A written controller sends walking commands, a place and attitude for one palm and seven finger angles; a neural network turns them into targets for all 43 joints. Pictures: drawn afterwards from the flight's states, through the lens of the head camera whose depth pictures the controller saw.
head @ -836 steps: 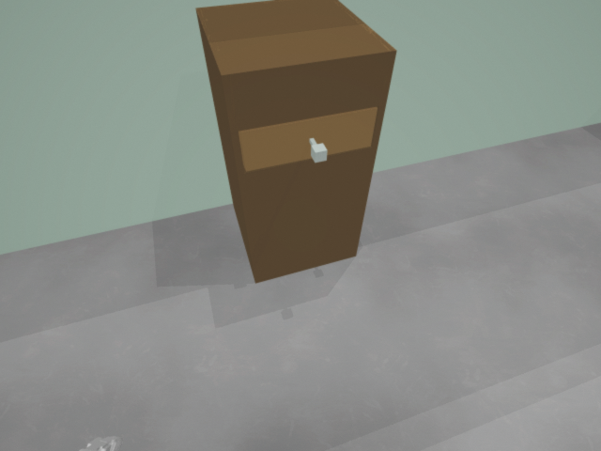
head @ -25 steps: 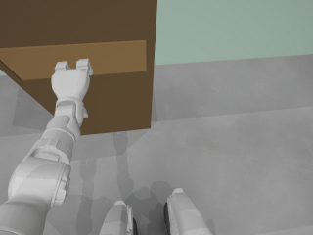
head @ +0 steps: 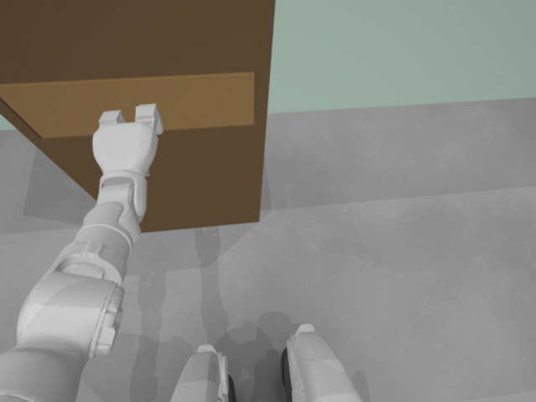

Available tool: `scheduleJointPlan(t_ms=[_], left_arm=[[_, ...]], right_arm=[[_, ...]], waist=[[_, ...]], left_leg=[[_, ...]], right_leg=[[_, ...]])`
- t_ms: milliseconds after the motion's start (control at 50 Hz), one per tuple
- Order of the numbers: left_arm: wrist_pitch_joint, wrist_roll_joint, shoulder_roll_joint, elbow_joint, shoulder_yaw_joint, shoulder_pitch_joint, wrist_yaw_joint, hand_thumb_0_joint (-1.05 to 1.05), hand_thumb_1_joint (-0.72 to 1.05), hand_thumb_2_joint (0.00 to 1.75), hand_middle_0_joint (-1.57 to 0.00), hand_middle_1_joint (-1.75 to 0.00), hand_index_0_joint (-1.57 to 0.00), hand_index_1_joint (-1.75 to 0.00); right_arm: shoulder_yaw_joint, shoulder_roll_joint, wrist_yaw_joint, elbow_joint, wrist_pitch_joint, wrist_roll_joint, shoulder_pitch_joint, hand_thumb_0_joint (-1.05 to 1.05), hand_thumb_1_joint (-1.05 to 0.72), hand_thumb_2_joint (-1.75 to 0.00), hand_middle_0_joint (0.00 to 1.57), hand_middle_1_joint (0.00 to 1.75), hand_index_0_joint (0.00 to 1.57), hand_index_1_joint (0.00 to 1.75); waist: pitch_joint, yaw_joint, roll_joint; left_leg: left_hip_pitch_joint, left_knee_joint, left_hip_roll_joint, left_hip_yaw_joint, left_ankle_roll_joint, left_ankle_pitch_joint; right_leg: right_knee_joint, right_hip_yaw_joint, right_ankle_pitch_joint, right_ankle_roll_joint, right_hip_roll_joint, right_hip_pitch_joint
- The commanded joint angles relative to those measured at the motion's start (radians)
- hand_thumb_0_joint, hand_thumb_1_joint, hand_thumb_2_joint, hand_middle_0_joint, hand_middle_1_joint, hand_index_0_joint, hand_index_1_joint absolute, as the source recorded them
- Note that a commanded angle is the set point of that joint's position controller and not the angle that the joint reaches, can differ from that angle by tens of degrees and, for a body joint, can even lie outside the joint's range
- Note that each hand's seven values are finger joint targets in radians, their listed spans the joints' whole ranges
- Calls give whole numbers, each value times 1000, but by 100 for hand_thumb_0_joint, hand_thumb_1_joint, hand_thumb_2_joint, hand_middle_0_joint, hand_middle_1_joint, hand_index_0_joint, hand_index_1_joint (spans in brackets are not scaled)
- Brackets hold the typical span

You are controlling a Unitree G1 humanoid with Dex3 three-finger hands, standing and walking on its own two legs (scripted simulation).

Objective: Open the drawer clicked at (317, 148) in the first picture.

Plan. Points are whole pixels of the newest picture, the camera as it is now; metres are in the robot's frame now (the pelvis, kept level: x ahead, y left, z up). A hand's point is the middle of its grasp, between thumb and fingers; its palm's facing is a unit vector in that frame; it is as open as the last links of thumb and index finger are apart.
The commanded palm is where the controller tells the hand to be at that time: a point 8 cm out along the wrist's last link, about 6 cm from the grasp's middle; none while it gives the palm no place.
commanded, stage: pull the drawer open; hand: left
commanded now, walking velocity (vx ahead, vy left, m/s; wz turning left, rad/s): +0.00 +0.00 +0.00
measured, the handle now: (139, 128) +0.55 +0.17 -0.02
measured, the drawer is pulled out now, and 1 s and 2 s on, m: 0.00 0.09 0.22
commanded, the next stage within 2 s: none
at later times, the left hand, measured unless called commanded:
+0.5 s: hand (140, 177) +0.47 +0.17 -0.05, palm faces -0.05 -0.07 -1.00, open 7.0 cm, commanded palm +0.43 +0.17 +0.01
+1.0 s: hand (138, 217) +0.40 +0.17 -0.04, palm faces -0.04 -0.06 -1.00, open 6.9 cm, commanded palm +0.36 +0.17 +0.01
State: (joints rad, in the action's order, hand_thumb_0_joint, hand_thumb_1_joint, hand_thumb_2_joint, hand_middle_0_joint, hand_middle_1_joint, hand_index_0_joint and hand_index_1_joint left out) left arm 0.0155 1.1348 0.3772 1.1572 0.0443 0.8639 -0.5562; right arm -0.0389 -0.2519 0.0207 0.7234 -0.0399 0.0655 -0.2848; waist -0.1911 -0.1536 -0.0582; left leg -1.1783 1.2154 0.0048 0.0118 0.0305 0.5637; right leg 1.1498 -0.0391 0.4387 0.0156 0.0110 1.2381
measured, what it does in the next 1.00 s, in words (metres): stands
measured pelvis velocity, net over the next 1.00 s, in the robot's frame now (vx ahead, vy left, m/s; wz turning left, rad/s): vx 0.02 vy -0.01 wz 0.00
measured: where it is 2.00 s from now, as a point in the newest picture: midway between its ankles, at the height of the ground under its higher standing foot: outside the picture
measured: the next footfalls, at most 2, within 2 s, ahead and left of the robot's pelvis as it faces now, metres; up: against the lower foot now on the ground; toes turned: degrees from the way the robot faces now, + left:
none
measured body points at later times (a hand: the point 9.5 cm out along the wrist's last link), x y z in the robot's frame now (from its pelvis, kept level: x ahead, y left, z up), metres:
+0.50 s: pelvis +0.02 +0.00 +0.01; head +0.16 -0.01 +0.44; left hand +0.47 +0.17 +0.01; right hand +0.04 -0.26 -0.12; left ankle -0.01 +0.10 -0.63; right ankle +0.04 -0.11 -0.63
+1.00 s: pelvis +0.02 -0.01 +0.03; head +0.14 -0.01 +0.46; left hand +0.40 +0.17 +0.01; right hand +0.13 -0.26 -0.11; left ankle -0.01 +0.10 -0.63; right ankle +0.04 -0.11 -0.63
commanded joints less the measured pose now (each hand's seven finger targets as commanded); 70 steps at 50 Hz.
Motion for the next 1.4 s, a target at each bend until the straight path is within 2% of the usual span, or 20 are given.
scheduleJointPlan(t_ms=[0,80,120,180,260,280,360,420,480,620,680,820,840,860,940,980,1140,1160,1240,1380], left_arm=[[28,9,205,-167,-35,405,-39,0,90,90,-40,-135,-40,-135],[29,-4,186,-158,-24,381,-29,0,90,90,-40,-135,-40,-135],[28,-11,204,-158,-43,331,-23,0,90,90,-40,-135,-40,-135],[16,-9,162,-174,-22,274,-17,0,90,90,-40,-135,-40,-135],[5,-13,152,-199,-35,192,-19,0,90,90,-40,-135,-40,-135],[-1,-10,168,-226,-51,174,-24,0,90,90,-40,-135,-40,-135],[1,-7,112,-236,-31,79,-39,0,90,90,-40,-135,-40,-135],[6,-3,121,-262,-50,6,-55,0,90,90,-40,-135,-40,-135],[6,8,122,-306,-54,-17,-68,0,90,90,-40,-135,-40,-135],[29,23,17,-376,3,-92,-101,0,90,90,-40,-135,-40,-135],[42,22,4,-398,8,-122,-106,0,90,90,-40,-135,-40,-135],[57,26,-42,-449,43,-205,-108,0,90,90,-40,-135,-40,-135],[58,24,-73,-449,69,-202,-106,0,90,90,-40,-135,-40,-135],[55,27,-26,-466,34,-190,-108,0,90,90,-40,-135,-40,-135],[48,37,-50,-477,55,-237,-114,0,90,90,-40,-135,-40,-135],[45,40,-12,-497,20,-271,-118,0,90,90,-40,-135,-40,-135],[51,39,-80,-554,70,-343,-132,0,90,90,-40,-135,-40,-135],[54,36,-57,-559,50,-356,-132,0,90,90,-40,-135,-40,-135],[58,34,-73,-573,67,-401,-131,0,90,90,-40,-135,-40,-135],[51,32,-39,-632,35,-508,-134,0,90,90,-40,-135,-40,-135]], right_arm=[[-65,-166,-10,-27,5,-3,-187,0,-90,-90,20,30,20,30],[-61,-164,-8,-31,5,-5,-188,0,-90,-90,20,30,20,30],[-59,-165,-8,-35,4,-7,-182,0,-90,-90,20,30,20,30],[-63,-159,-6,-42,3,-8,-176,0,-90,-90,20,30,20,30],[-65,-155,-2,-47,1,-8,-167,0,-90,-90,20,30,20,30],[-67,-155,-3,-49,-1,-8,-171,0,-90,-90,20,30,20,30],[-72,-146,1,-50,-8,-7,-154,0,-90,-90,20,30,20,30],[-76,-142,0,-55,-15,-8,-144,0,-90,-90,20,30,20,30],[-75,-138,-1,-59,-22,-8,-131,0,-90,-90,20,30,20,30],[-83,-122,1,-73,-36,-8,-92,0,-90,-90,20,30,20,30],[-84,-116,0,-80,-40,-7,-78,0,-90,-90,20,30,20,30],[-79,-104,-4,-104,-44,-11,-34,0,-90,-90,20,30,20,30],[-80,-100,-4,-105,-42,-12,-28,0,-90,-90,20,30,20,30],[-78,-105,-7,-104,-41,-12,-24,0,-90,-90,20,30,20,30],[-74,-94,-14,-112,-37,-10,-1,0,-90,-90,20,30,20,30],[-72,-97,-16,-116,-37,-9,9,0,-90,-90,20,30,20,30],[-74,-90,-13,-130,-22,-13,42,0,-90,-90,20,30,20,30],[-73,-93,-15,-131,-20,-13,46,0,-90,-90,20,30,20,30],[-71,-89,-20,-133,-10,-17,60,0,-90,-90,20,30,20,30],[-64,-86,-29,-145,6,-17,84,0,-90,-90,20,30,20,30]], waist=[[-550,-33,-52],[-536,-27,-49],[-531,-9,-33],[-538,3,-45],[-534,28,-19],[-558,37,-25],[-514,50,7],[-508,66,38],[-513,79,22],[-488,79,15],[-491,84,13],[-455,96,29],[-438,84,31],[-434,96,29],[-427,98,35],[-442,115,39],[-411,116,46],[-403,122,48],[-376,124,65],[-375,147,85]], left_leg=[[332,-125,-11,-42,3,-457],[321,-136,-13,-41,4,-444],[308,-144,-15,-32,5,-425],[335,-151,-12,-34,2,-445],[331,-157,-13,-25,2,-464],[342,-156,-11,-20,3,-487],[344,-166,-11,-16,0,-508],[341,-175,-15,-2,3,-514],[364,-183,-14,-2,1,-544],[460,-197,-1,-15,-8,-634],[479,-200,-3,-11,-8,-647],[485,-217,-8,-9,-10,-611],[482,-217,-10,-5,-8,-594],[476,-220,-12,-4,-8,-588],[455,-223,-21,7,-7,-535],[453,-223,-23,6,-8,-532],[453,-234,-23,6,-10,-466],[447,-236,-25,5,-10,-462],[429,-245,-30,11,-9,-417],[400,-246,-38,15,-8,-385]], right_leg=[[-104,6,-340,18,22,-355],[-110,6,-337,18,23,-376],[-116,9,-334,19,23,-401],[-117,6,-344,21,24,-400],[-118,10,-378,23,25,-440],[-115,12,-405,22,24,-458],[-126,12,-429,24,26,-471],[-139,22,-474,22,24,-521],[-136,22,-499,25,21,-530],[-151,7,-497,26,23,-495],[-156,8,-510,26,23,-509],[-174,7,-488,29,24,-526],[-181,6,-485,29,24,-521],[-180,11,-486,33,22,-530],[-184,18,-487,32,21,-548],[-177,23,-485,34,20,-560],[-188,18,-410,37,21,-536],[-187,18,-406,39,23,-541],[-199,26,-386,36,19,-549],[-199,43,-386,35,15,-586]])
